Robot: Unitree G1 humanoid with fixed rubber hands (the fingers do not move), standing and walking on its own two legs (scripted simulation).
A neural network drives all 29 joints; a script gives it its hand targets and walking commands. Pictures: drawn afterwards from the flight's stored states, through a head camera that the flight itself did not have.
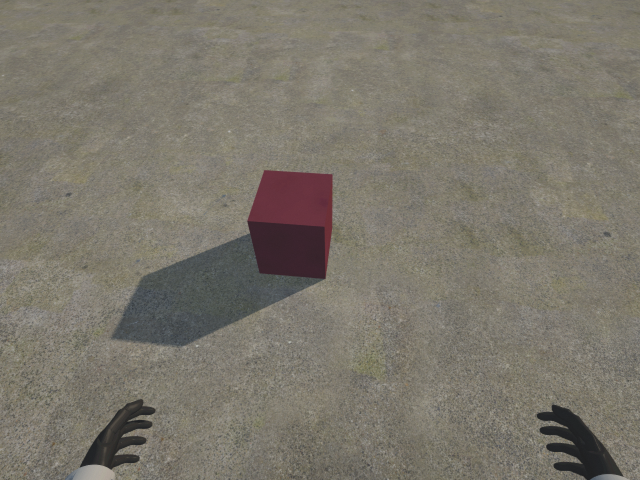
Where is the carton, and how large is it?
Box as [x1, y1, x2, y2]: [247, 170, 332, 278]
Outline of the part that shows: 264,170 247,220 259,272 325,278 331,233 332,174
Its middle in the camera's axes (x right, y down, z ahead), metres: -0.10 -0.04 +1.46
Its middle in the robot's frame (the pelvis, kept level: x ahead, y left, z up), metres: +1.05 +0.16 -0.60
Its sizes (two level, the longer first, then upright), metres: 0.265 0.258 0.296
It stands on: the floor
